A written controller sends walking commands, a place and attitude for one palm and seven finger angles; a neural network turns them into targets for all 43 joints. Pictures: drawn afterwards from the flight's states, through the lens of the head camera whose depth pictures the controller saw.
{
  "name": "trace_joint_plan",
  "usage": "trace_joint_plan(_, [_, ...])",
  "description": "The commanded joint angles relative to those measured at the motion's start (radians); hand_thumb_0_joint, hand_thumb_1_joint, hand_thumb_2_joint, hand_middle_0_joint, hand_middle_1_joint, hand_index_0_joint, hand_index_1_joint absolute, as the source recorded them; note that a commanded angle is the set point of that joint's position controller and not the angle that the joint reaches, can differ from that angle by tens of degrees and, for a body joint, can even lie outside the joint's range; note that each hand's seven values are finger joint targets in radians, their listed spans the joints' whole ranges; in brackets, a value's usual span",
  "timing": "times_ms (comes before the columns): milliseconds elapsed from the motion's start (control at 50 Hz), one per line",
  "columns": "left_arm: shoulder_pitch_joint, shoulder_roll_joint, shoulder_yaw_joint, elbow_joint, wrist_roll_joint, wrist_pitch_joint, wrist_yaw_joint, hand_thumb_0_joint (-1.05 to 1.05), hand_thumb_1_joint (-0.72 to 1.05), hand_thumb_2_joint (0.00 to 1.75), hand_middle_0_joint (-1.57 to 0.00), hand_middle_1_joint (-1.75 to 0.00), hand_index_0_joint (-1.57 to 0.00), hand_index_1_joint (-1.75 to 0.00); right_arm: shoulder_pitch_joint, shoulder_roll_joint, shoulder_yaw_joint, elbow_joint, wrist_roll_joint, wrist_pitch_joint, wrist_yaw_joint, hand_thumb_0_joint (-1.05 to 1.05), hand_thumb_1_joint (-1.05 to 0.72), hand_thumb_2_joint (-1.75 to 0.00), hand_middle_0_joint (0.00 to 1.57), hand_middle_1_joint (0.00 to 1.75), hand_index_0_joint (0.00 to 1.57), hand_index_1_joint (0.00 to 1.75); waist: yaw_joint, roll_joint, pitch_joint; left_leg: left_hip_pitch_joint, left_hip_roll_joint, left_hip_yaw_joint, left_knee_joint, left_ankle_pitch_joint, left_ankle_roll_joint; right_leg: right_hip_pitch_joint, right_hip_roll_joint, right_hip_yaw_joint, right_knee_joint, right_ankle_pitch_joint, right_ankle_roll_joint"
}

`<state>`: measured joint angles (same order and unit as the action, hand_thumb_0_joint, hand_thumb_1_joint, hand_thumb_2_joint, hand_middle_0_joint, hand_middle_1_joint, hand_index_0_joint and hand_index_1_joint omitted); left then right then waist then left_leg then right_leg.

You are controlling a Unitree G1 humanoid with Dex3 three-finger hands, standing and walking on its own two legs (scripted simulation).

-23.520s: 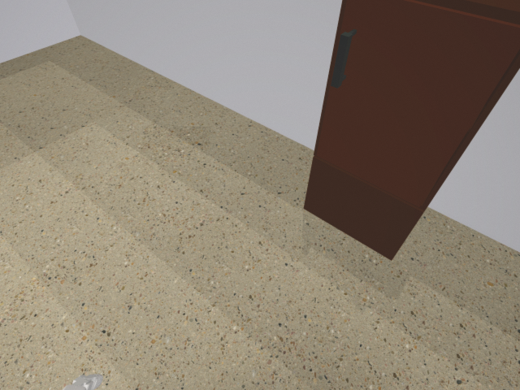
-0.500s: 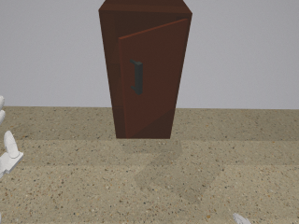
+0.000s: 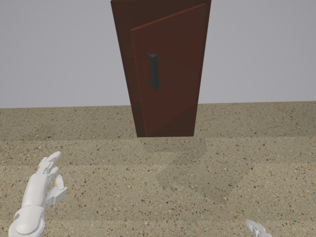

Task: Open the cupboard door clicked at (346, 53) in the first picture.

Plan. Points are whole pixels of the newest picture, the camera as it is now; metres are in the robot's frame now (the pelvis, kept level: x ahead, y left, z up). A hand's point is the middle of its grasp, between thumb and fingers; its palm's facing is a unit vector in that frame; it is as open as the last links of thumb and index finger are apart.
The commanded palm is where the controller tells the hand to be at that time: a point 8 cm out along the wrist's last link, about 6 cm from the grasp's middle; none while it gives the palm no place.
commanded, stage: let the arm hang, fingers relaxed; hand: left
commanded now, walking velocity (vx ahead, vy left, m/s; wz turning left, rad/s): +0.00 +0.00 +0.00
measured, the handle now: (150, 70) +0.74 +0.05 +0.05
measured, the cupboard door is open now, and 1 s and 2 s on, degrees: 43 43 43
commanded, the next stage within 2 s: look to check the result in 0.98 s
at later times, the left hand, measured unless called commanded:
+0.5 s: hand out of the picture -0.05 +0.22 -0.15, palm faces +0.04 -0.96 -0.28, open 7.3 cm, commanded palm none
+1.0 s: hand out of the picture +0.10 +0.24 -0.13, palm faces -0.01 -0.95 -0.32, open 7.4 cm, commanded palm none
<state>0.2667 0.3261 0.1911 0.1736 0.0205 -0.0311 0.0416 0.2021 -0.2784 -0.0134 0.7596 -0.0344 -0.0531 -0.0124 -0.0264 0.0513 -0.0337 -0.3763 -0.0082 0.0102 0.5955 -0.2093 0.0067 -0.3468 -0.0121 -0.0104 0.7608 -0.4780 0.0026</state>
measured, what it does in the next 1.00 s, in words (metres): stands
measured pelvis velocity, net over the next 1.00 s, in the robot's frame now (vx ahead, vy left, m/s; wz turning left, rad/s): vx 0.02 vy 0.01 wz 0.00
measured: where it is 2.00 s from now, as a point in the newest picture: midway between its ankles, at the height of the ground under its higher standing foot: outside the picture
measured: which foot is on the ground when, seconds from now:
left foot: down 0.00-1.00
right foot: down 0.00-1.00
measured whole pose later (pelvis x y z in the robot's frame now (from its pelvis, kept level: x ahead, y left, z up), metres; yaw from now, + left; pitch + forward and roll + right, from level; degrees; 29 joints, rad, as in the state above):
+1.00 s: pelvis +0.02 +0.01 +0.02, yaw +0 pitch -2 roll +0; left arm 0.11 0.28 0.02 1.11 0.01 -0.02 0.00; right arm 0.11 -0.30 -0.02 1.11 -0.02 0.00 0.00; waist -0.01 0.03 0.06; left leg -0.20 0.00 0.01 0.36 -0.12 0.01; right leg -0.12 0.00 0.00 0.38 -0.22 0.00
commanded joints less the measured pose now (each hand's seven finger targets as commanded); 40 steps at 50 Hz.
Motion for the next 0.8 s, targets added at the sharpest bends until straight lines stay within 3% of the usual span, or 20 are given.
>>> trace_joint_plan(0, [0.073, 0.068, -0.099, 0.291, 0.016, 0.024, -0.032, 0.0, 0.9, 0.9, -0.2, -0.3, -0.2, -0.3, -0.039, -0.054, -0.014, -0.053, 0.016, 0.023, 0.006, 0.0, -0.9, -0.9, 0.2, 0.3, 0.2, 0.3, 0.048, -0.255, -0.049, -0.021, 0.045, -0.06, -0.023, 0.014, 0.017, 0.16, -0.154, 0.218, -0.386, 0.29, -0.046])
trace_joint_plan(20, [0.009, 0.112, -0.109, 0.353, 0.012, 0.024, -0.036, 0.0, 0.9, 0.9, -0.2, -0.3, -0.2, -0.3, -0.006, -0.053, -0.016, -0.021, 0.014, 0.038, 0.013, 0.0, -0.9, -0.9, 0.2, 0.3, 0.2, 0.3, 0.005, -0.213, 0.023, 0.031, 0.012, -0.014, -0.005, -0.138, -0.005, 0.026, -0.238, 0.283, -0.46, 0.175, -0.098])
trace_joint_plan(40, [-0.048, 0.112, -0.12, 0.408, 0.008, 0.022, -0.034, 0.0, 0.9, 0.9, -0.2, -0.3, -0.2, -0.3, -0.012, -0.058, -0.02, 0.017, 0.006, 0.056, 0.014, 0.0, -0.9, -0.9, 0.2, 0.3, 0.2, 0.3, 0.001, -0.217, 0.071, 0.085, 0.009, -0.014, 0.022, -0.142, -0.003, -0.061, -0.21, 0.281, -0.499, 0.086, -0.107])
trace_joint_plan(60, [-0.079, 0.104, -0.129, 0.46, 0.007, 0.024, -0.029, 0.0, 0.9, 0.9, -0.2, -0.3, -0.2, -0.3, 0.0, -0.06, -0.02, 0.044, 0.004, 0.065, 0.013, 0.0, -0.9, -0.9, 0.2, 0.3, 0.2, 0.3, -0.009, -0.207, 0.101, 0.115, 0.017, -0.015, 0.018, -0.083, 0.0, -0.083, -0.181, 0.248, -0.501, 0.107, -0.106])
trace_joint_plan(80, [-0.09, 0.076, -0.14, 0.52, 0.002, 0.02, -0.027, 0.0, 0.9, 0.9, -0.2, -0.3, -0.2, -0.3, 0.02, -0.037, -0.012, 0.081, 0.004, 0.063, 0.012, 0.0, -0.9, -0.9, 0.2, 0.3, 0.2, 0.3, -0.018, -0.168, 0.106, 0.148, 0.029, -0.021, -0.025, 0.012, 0.0, -0.063, -0.15, 0.208, -0.465, 0.219, -0.098])
trace_joint_plan(100, [-0.081, 0.057, -0.149, 0.576, -0.003, 0.015, -0.025, 0.0, 0.9, 0.9, -0.2, -0.3, -0.2, -0.3, 0.034, -0.026, -0.006, 0.114, 0.006, 0.059, 0.01, 0.0, -0.9, -0.9, 0.2, 0.3, 0.2, 0.3, -0.019, -0.112, 0.079, 0.178, 0.045, -0.034, -0.077, 0.09, -0.002, -0.024, -0.126, 0.171, -0.43, 0.294, -0.08])
trace_joint_plan(120, [-0.061, 0.036, -0.155, 0.626, -0.007, 0.014, -0.023, 0.0, 0.9, 0.9, -0.2, -0.3, -0.2, -0.3, 0.036, -0.022, -0.002, 0.142, 0.008, 0.057, 0.007, 0.0, -0.9, -0.9, 0.2, 0.3, 0.2, 0.3, -0.012, -0.043, 0.056, 0.197, 0.063, -0.051, -0.121, 0.117, -0.003, 0.005, -0.102, 0.148, -0.417, 0.28, -0.063])
trace_joint_plan(160, [-0.008, 0.0, -0.137, 0.699, -0.005, 0.017, -0.017, 0.0, 0.9, 0.9, -0.2, -0.3, -0.2, -0.3, 0.025, -0.023, -0.01, 0.179, 0.005, 0.055, -0.002, 0.0, -0.9, -0.9, 0.2, 0.3, 0.2, 0.3, 0.014, 0.092, 0.057, 0.174, 0.088, -0.086, -0.177, 0.078, 0.005, 0.053, -0.07, 0.124, -0.422, 0.212, -0.053])
trace_joint_plan(180, [0.003, 0.001, -0.142, 0.734, -0.008, 0.021, -0.018, 0.0, 0.9, 0.9, -0.2, -0.3, -0.2, -0.3, 0.029, -0.011, -0.008, 0.197, 0.005, 0.06, -0.004, 0.0, -0.9, -0.9, 0.2, 0.3, 0.2, 0.3, 0.016, 0.126, 0.061, 0.144, 0.091, -0.09, -0.205, 0.005, 0.007, 0.077, -0.066, 0.117, -0.43, 0.174, -0.053])
trace_joint_plan(220, [0.016, 0.001, -0.145, 0.789, -0.01, 0.023, -0.021, 0.0, 0.9, 0.9, -0.2, -0.3, -0.2, -0.3, 0.049, -0.01, -0.012, 0.227, 0.006, 0.066, -0.006, 0.0, -0.9, -0.9, 0.2, 0.3, 0.2, 0.3, 0.017, 0.062, 0.068, 0.129, 0.084, -0.096, -0.231, -0.083, 0.01, 0.084, -0.063, 0.114, -0.455, 0.118, -0.06])
trace_joint_plan(280, [0.019, 0.008, -0.146, 0.844, -0.009, 0.024, -0.022, 0.0, 0.9, 0.9, -0.2, -0.3, -0.2, -0.3, 0.085, -0.024, -0.022, 0.269, 0.009, 0.066, -0.009, 0.0, -0.9, -0.9, 0.2, 0.3, 0.2, 0.3, 0.015, -0.027, 0.069, 0.154, 0.091, -0.101, -0.248, -0.092, 0.017, 0.072, -0.062, 0.093, -0.467, 0.091, -0.061])
trace_joint_plan(360, [0.033, 0.023, -0.144, 0.894, -0.01, 0.024, -0.02, 0.0, 0.9, 0.9, -0.2, -0.3, -0.2, -0.3, 0.096, -0.045, -0.029, 0.305, 0.013, 0.062, -0.014, 0.0, -0.9, -0.9, 0.2, 0.3, 0.2, 0.3, 0.021, 0.005, 0.076, 0.154, 0.104, -0.12, -0.281, -0.106, 0.025, 0.081, -0.055, 0.079, -0.446, 0.106, -0.063])
trace_joint_plan(480, [0.033, 0.042, -0.144, 0.93, -0.008, 0.024, -0.018, 0.0, 0.9, 0.9, -0.2, -0.3, -0.2, -0.3, 0.084, -0.067, -0.035, 0.329, 0.014, 0.058, -0.014, 0.0, -0.9, -0.9, 0.2, 0.3, 0.2, 0.3, 0.026, -0.046, 0.098, 0.149, 0.11, -0.128, -0.304, -0.113, 0.031, 0.087, -0.062, 0.073, -0.435, 0.118, -0.063])
trace_joint_plan(540, [0.02, 0.055, -0.141, 0.931, -0.007, 0.024, -0.018, 0.0, 0.9, 0.9, -0.2, -0.3, -0.2, -0.3, 0.069, -0.081, -0.037, 0.334, 0.012, 0.057, -0.012, 0.0, -0.9, -0.9, 0.2, 0.3, 0.2, 0.3, 0.025, -0.027, 0.104, 0.152, 0.108, -0.134, -0.314, -0.131, 0.031, 0.081, -0.065, 0.079, -0.434, 0.108, -0.063])
trace_joint_plan(660, [-0.032, 0.091, -0.137, 0.921, -0.005, 0.014, -0.018, 0.0, 0.9, 0.9, -0.2, -0.3, -0.2, -0.3, 0.02, -0.116, -0.042, 0.326, 0.014, 0.049, -0.008, 0.0, -0.9, -0.9, 0.2, 0.3, 0.2, 0.3, 0.023, -0.032, 0.085, 0.183, 0.109, -0.125, -0.303, -0.046, 0.029, 0.098, -0.073, 0.093, -0.439, 0.173, -0.063])
trace_joint_plan(720, [-0.071, 0.103, -0.139, 0.918, -0.005, 0.012, -0.02, 0.0, 0.9, 0.9, -0.2, -0.3, -0.2, -0.3, -0.009, -0.126, -0.039, 0.326, 0.013, 0.048, -0.005, 0.0, -0.9, -0.9, 0.2, 0.3, 0.2, 0.3, 0.019, -0.04, 0.112, 0.183, 0.107, -0.118, -0.306, -0.03, 0.024, 0.093, -0.081, 0.098, -0.457, 0.173, -0.059])
trace_joint_plan(780, [-0.096, 0.121, -0.136, 0.911, -0.004, 0.006, -0.022, 0.0, 0.9, 0.9, -0.2, -0.3, -0.2, -0.3, -0.034, -0.138, -0.039, 0.321, 0.012, 0.044, -0.002, 0.0, -0.9, -0.9, 0.2, 0.3, 0.2, 0.3, 0.02, -0.041, 0.08, 0.21, 0.105, -0.109, -0.291, 0.031, 0.022, 0.114, -0.089, 0.104, -0.464, 0.217, -0.057])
